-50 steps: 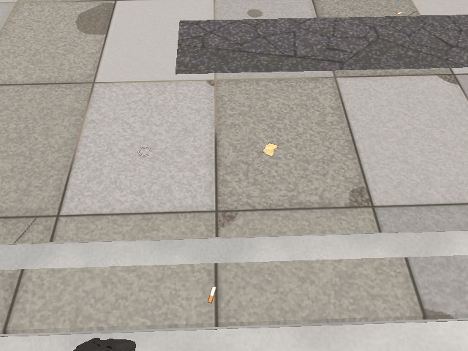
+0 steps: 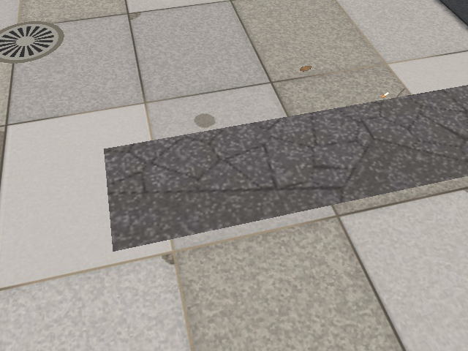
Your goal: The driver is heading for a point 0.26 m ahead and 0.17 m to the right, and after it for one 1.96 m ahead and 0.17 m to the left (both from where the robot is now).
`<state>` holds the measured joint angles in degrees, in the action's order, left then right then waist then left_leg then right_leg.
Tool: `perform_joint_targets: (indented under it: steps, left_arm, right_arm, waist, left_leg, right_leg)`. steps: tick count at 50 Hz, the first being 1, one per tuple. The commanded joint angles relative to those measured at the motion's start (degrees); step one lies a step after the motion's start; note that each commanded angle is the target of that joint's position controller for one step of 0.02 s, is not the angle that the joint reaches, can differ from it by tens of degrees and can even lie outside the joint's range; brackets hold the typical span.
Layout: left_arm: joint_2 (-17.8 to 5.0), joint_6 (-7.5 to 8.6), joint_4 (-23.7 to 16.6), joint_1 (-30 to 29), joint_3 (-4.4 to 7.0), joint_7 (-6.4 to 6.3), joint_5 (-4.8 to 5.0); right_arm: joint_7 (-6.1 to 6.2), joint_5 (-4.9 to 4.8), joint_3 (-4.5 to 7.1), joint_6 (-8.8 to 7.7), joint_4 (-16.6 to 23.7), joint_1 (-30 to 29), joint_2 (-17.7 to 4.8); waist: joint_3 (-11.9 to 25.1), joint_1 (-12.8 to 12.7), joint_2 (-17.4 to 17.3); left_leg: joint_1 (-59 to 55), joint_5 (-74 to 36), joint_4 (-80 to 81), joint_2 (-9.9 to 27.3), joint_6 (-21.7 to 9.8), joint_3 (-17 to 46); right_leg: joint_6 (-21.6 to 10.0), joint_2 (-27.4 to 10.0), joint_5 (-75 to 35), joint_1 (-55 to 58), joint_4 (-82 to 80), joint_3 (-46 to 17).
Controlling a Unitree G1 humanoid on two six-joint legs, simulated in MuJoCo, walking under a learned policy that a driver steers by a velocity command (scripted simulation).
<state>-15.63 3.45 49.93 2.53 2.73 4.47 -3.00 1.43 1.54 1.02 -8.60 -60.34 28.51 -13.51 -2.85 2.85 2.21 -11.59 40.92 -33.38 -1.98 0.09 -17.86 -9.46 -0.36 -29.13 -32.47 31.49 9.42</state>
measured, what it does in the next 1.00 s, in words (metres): goes down: right foot 0.14 m lower, then left foot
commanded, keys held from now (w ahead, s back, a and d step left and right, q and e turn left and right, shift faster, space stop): w+e+shift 0.06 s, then e+shift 0.24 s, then q+shift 0.70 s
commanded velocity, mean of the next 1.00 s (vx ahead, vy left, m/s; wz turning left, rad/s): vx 0.29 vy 0.00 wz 0.00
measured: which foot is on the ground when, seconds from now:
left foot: down 0.00-0.06, up 0.08-0.32, down 0.34-0.66, up 0.68-1.00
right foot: up 0.00-0.04, down 0.06-0.32, up 0.34-0.64, down 0.66-1.00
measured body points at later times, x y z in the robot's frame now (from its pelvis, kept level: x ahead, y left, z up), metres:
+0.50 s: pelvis +0.39 +0.03 -0.08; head +0.44 +0.02 +0.37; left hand +0.62 +0.25 -0.20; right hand +0.39 -0.24 -0.21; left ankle +0.53 +0.12 -0.81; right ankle +0.33 -0.05 -0.73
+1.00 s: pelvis +0.46 +0.02 -0.07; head +0.49 +0.03 +0.38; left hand +0.58 +0.29 -0.18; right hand +0.60 -0.25 -0.18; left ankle +0.45 +0.13 -0.78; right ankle +0.47 -0.10 -0.81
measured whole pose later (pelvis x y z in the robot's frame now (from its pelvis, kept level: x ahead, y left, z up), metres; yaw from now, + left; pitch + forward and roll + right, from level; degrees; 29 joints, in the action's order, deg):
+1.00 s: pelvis +0.46 +0.02 -0.07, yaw +4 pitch +1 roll +0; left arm -14.6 0.1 42.4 8.8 2.2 -1.4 -1.6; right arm -3.5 0.2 5.1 5.2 -40.2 11.2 -17.2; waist -3.2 0.2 -0.4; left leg 22.3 22.8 -45.1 1.9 1.1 -3.4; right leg 0.1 -6.0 14.5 -13.8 28.4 13.2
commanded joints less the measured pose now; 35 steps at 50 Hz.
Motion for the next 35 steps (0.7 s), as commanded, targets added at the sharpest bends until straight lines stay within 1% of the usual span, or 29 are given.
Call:
perform_joint_targets:
  steps: [1,2,3,4,5,6,7,8,9,10,11,13,14,15,16,17,18,19,20,21,22,24,26,27,30,32,33,34,35]
  left_arm:
    - [-4.1,-0.36,1.7,11.3,0.84,-1.45,-2.01]
    - [-7.0,-0.78,6.1,24.2,2.43,-1.95,-1.17]
    - [-9.0,-0.59,8.9,35.1,3.75,-2.15,-0.33]
    - [-15.7,-0.62,10.9,38.4,5.15,-2.89,1.37]
    - [-16.1,-0.48,10.2,36.9,4.59,-3.42,1.37]
    - [-12.4,-0.24,8.1,34.2,3.74,-3.55,1.73]
    - [-9.9,-1.24,6.8,26.3,3.07,-4.0,1.87]
    - [-15.3,-1.09,3.0,17.2,4.16,-5.53,1.55]
    - [-11.8,-0.3,0.8,13.0,3.19,-5.77,1.8]
    - [-10.6,0.31,-0.1,12.0,2.6,-5.55,2.22]
    - [-10.9,0.58,-0.1,11.2,2.8,-5.42,2.4]
    - [-10.9,0.93,0.7,12.0,3.75,-4.78,3.01]
    - [-11.1,0.72,0.9,13.0,4.1,-4.0,3.34]
    - [-11.1,0.58,0.1,11.2,4.23,-3.7,4.14]
    - [-9.3,1.02,-0.6,10.1,3.7,-3.83,4.43]
    - [-4.9,0.9,-2.2,10.8,2.87,-4.5,4.74]
    - [-4.4,0.47,-3.4,20.1,2.94,-5.43,4.9]
    - [-2.9,-0.34,-1.5,24.8,2.2,-6.11,3.39]
    - [-2.3,-1.28,-0.3,23.9,1.51,-6.07,2.4]
    - [-2.3,-2.0,-0.4,20.5,1.24,-5.47,1.17]
    - [-2.0,-2.53,-1.3,18.0,1.04,-4.7,0.67]
    - [-1.0,-3.69,-3.1,14.9,-0.03,-3.81,0.67]
    - [0.6,-3.96,-4.3,12.8,-1.28,-4.26,1.84]
    - [0.1,-4.08,-4.6,12.3,-1.55,-4.61,2.44]
    - [-2.8,-4.5,-6.0,10.3,-1.48,-5.37,2.89]
    - [-4.0,-4.21,-6.2,11.4,-1.17,-6.06,1.87]
    - [-7.7,-3.88,-7.0,12.3,-0.35,-6.8,0.75]
    - [-12.8,-4.09,-9.0,9.2,0.55,-7.33,0.53]
    - [-11.5,-4.51,-9.5,7.2,0.75,-7.5,0.67]
  right_arm:
    - [2.07,0.28,1.29,2.32,0.9,0.1,-10.1]
    - [2.62,0.68,1.5,3.3,1.7,-2.1,-9.9]
    - [2.16,-0.04,2.82,4.08,3.2,-10.4,-10.2]
    - [0.71,1.03,1.81,2.85,8.3,-15.3,-5.5]
    - [0.47,-0.25,0.53,1.8,12.8,-11.8,-4.4]
    - [0.11,0.36,0.41,0.55,15.2,-15.2,-6.3]
    - [-0.36,0.39,0.69,0.83,15.2,-18.0,-6.7]
    - [-0.75,0.46,1.03,1.69,17.0,-14.5,-7.0]
    - [-0.31,1.5,1.78,2.96,15.9,-15.8,-10.8]
    - [-0.04,1.11,1.91,3.86,17.1,-17.3,-11.0]
    - [0.01,0.37,1.46,3.92,17.7,-19.2,-8.9]
    - [-0.1,-1.02,0.98,3.66,16.9,-15.1,-5.9]
    - [0.15,-1.11,1.19,3.94,16.3,-11.5,-5.9]
    - [0.43,-0.56,1.59,3.98,15.4,-6.6,-6.6]
    - [0.54,0.65,2.21,3.74,13.5,0.5,-8.2]
    - [0.82,1.25,2.92,3.4,12.7,5.3,-12.2]
    - [0.14,1.44,2.57,3.67,14.5,1.5,-13.1]
    - [-0.39,0.45,2.85,3.6,15.4,-4.0,-12.3]
    - [-0.31,-0.11,2.55,3.62,16.3,-9.0,-9.1]
    - [-0.31,-0.47,1.51,4.01,16.2,-11.8,-5.7]
    - [-0.21,-0.12,1.12,4.15,15.4,-11.9,-5.2]
    - [-0.41,0.28,1.36,4.86,13.7,-12.5,-6.6]
    - [-0.65,0.56,2.62,5.6,13.5,-12.4,-9.3]
    - [-0.83,0.32,3.22,6.05,13.8,-12.6,-10.4]
    - [-1.54,-0.45,4.57,8.05,16.0,-14.9,-11.7]
    - [-1.6,-1.06,4.88,9.46,17.7,-16.7,-10.6]
    - [-1.76,-1.49,4.24,9.52,18.7,-15.2,-7.6]
    - [-1.7,-2.41,3.23,9.58,20.0,-11.6,-2.3]
    - [-1.35,-0.42,4.43,10.03,19.3,-10.6,-7.8]
  waist:
    - [-3.0,-7.7,-3.8]
    - [1.8,-12.6,-5.2]
    - [1.1,-20.3,-1.2]
    - [-0.5,-16.6,11.3]
    - [6.0,-11.6,8.3]
    - [8.4,-10.9,-4.0]
    - [0.5,-6.5,-10.2]
    - [-0.1,-1.1,1.2]
    - [-3.5,0.5,-6.3]
    - [-4.5,0.8,-9.1]
    - [-4.1,1.1,-10.0]
    - [2.2,0.5,-4.9]
    - [6.3,1.1,-4.0]
    - [9.9,4.3,-3.9]
    - [13.9,8.4,-5.3]
    - [18.1,9.3,-13.6]
    - [23.7,1.9,-18.1]
    - [23.3,-0.9,-16.8]
    - [18.3,-1.3,-14.2]
    - [11.8,-1.5,-9.7]
    - [8.9,-2.1,-8.9]
    - [7.1,-4.0,-8.1]
    - [8.9,-4.2,-9.7]
    - [10.1,-4.5,-10.6]
    - [10.4,-5.6,-10.1]
    - [7.6,-7.4,-8.0]
    - [7.2,-7.2,-0.6]
    - [8.4,-4.8,13.5]
    - [7.1,-4.1,10.4]
  left_leg:
    - [14.7,-69.9,-20.1,11.1,-1.0,1.4]
    - [15.6,-77.3,-37.0,13.3,-1.6,3.9]
    - [29.1,-49.6,-68.9,6.4,-0.6,3.2]
    - [56.4,-0.6,-79.7,0.3,-1.6,7.1]
    - [70.1,-3.7,-75.7,4.3,-0.4,14.5]
    - [71.9,-13.7,-62.9,5.6,-1.7,20.1]
    - [67.9,-16.0,-54.2,5.4,-0.3,17.9]
    - [63.9,-14.5,-45.8,7.3,3.2,22.8]
    - [56.1,-12.9,-37.9,9.4,5.4,24.0]
    - [47.8,-15.5,-28.3,8.7,6.3,22.7]
    - [39.3,-21.6,-18.2,7.3,5.7,20.4]
    - [20.9,-39.5,-6.2,0.3,3.2,15.1]
    - [14.5,-44.3,-3.1,-2.5,2.2,13.9]
    - [7.1,-50.2,1.2,-2.8,1.2,14.8]
    - [0.8,-57.4,3.5,0.9,-0.8,17.2]
    - [-3.1,-84.5,3.7,16.4,-5.7,29.6]
    - [-4.0,-111.5,2.1,29.0,-13.5,47.9]
    - [-2.0,-101.1,2.6,30.3,-18.1,53.1]
    - [3.9,-82.0,5.5,27.7,-18.8,51.6]
    - [12.0,-70.2,8.7,21.7,-16.0,45.8]
    - [16.4,-67.1,9.8,18.8,-15.1,41.7]
    - [24.8,-73.1,11.4,13.6,-12.8,33.8]
    - [27.8,-80.3,11.3,10.4,-11.8,31.4]
    - [28.3,-78.6,11.3,10.2,-11.5,32.0]
    - [32.7,-56.6,11.5,9.2,-9.5,36.1]
    - [41.2,-36.0,9.4,6.1,-5.8,38.7]
    - [46.2,-21.8,3.0,2.7,-3.0,36.3]
    - [50.0,-7.6,-12.2,-5.9,-1.1,23.9]
    - [47.1,-7.9,-22.5,-1.6,-0.7,21.0]
  right_leg:
    - [-1.0,4.2,9.3,20.7,-4.0,3.5]
    - [-3.4,2.3,10.9,30.0,-5.7,-0.4]
    - [-10.2,-2.8,8.8,39.7,-13.5,-9.7]
    - [-8.0,-5.4,-19.0,55.6,4.6,-10.0]
    - [-12.4,-12.2,-29.9,66.3,7.6,-23.0]
    - [-12.1,-13.4,-8.7,64.0,-0.4,-31.3]
    - [-10.6,-11.0,-3.9,49.1,-7.0,-32.3]
    - [-16.8,-18.3,-0.9,38.2,-10.2,-43.6]
    - [-16.1,-17.6,-8.1,26.8,-11.5,-42.2]
    - [-14.1,-14.2,-12.4,17.4,-12.4,-37.5]
    - [-10.8,-8.7,-10.8,11.2,-11.8,-32.4]
    - [-3.5,3.1,-1.7,6.0,-4.8,-23.8]
    - [-1.0,6.2,-0.5,6.4,0.8,-22.9]
    - [1.7,8.4,1.4,5.4,9.0,-22.3]
    - [3.9,9.1,7.7,5.1,20.9,-21.0]
    - [6.7,14.1,48.8,2.9,42.1,-15.0]
    - [7.6,16.4,67.9,-0.1,52.9,-14.5]
    - [7.7,12.2,64.6,-4.0,57.7,-17.8]
    - [8.2,8.9,62.2,-7.1,56.7,-17.6]
    - [8.6,6.7,60.7,-5.9,50.7,-17.3]
    - [8.8,5.5,60.1,-4.7,45.0,-17.4]
    - [9.6,3.3,57.5,3.3,29.8,-11.8]
    - [10.3,4.4,52.9,11.0,18.5,-9.0]
    - [10.3,4.8,50.6,13.5,15.8,-9.2]
    - [10.0,5.1,45.3,19.2,8.0,-9.8]
    - [9.2,3.4,41.3,27.4,-2.7,-11.2]
    - [7.2,-6.8,47.7,30.3,-10.5,-20.1]
    - [3.0,-22.5,52.7,29.3,-19.1,-35.2]
    - [-1.9,-25.1,50.1,20.5,-20.2,-35.5]
Next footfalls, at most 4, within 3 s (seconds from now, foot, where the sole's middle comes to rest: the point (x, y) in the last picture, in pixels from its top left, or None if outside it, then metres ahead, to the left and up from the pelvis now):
0.06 right None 0.20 -0.01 -0.85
0.34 left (198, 335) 0.57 0.11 -0.85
0.66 right None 0.51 -0.10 -0.85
1.06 left None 0.48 0.14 -0.85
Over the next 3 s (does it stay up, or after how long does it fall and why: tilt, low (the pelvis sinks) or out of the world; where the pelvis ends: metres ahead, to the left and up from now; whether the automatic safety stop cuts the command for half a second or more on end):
stays up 0.81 -0.04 -0.11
